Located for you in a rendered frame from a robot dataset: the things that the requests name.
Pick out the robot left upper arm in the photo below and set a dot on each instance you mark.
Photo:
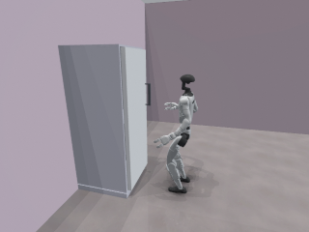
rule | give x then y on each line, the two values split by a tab
184	101

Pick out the robot right shin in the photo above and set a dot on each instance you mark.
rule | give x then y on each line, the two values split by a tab
180	166

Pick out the left robot hand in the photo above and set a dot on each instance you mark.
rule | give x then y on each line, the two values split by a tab
163	139

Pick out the handle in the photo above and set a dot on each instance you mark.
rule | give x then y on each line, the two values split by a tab
149	93

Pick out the right robot foot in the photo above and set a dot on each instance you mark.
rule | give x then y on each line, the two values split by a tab
186	179

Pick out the fridge door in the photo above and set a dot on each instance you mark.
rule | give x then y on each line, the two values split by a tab
134	79

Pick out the robot left forearm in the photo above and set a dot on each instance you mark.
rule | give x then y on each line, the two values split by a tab
180	130

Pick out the robot right upper arm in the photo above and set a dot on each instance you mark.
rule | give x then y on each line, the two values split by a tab
195	107

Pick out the right robot hand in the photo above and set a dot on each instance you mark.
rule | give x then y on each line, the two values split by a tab
173	106

